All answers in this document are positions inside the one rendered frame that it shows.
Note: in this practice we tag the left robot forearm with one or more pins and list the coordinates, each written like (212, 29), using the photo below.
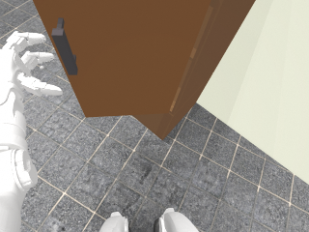
(12, 121)

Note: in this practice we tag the left robot shin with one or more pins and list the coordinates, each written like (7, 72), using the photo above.
(115, 214)

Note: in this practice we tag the left robot hand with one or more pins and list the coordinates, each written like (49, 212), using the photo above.
(12, 66)

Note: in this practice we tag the cupboard door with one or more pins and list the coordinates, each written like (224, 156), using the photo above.
(130, 54)

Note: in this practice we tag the robot left upper arm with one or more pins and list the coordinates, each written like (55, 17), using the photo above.
(17, 175)

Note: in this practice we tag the handle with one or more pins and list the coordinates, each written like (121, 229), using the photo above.
(61, 41)

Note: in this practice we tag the robot right thigh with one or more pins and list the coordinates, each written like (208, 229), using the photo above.
(175, 222)

